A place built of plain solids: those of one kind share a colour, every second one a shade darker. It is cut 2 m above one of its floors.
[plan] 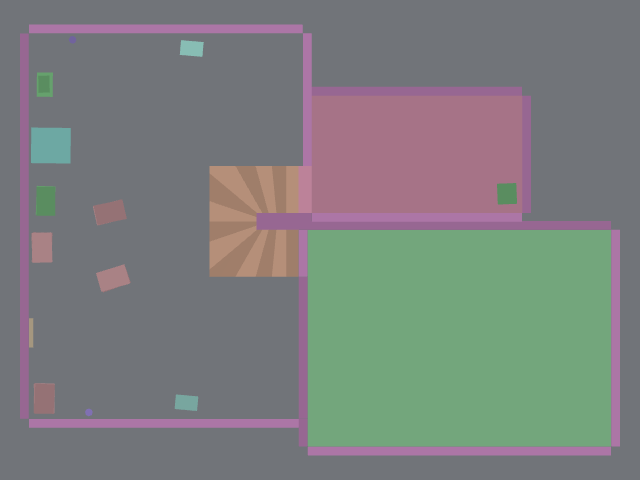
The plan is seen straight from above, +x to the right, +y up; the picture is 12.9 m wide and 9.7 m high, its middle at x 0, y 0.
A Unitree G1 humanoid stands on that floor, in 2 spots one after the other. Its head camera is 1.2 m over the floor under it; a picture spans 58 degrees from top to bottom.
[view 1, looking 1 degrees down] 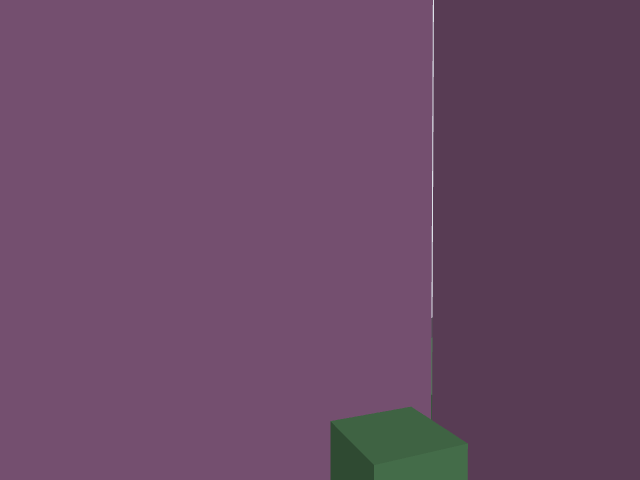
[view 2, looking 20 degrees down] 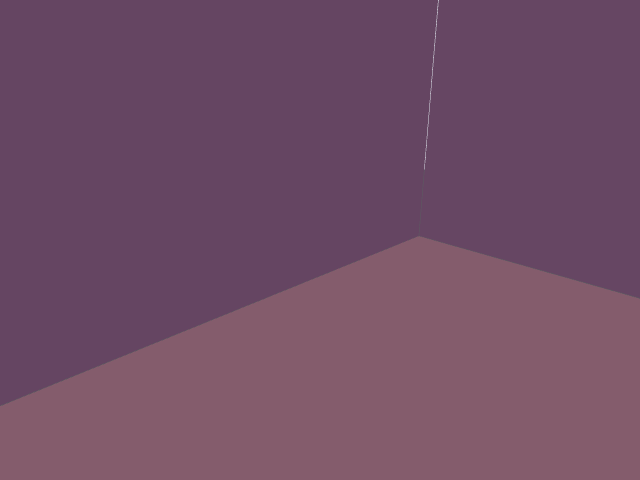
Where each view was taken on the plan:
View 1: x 2.20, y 1.84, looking -20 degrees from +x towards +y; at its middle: wall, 2.01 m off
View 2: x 1.14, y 1.05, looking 46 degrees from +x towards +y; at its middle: wall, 2.77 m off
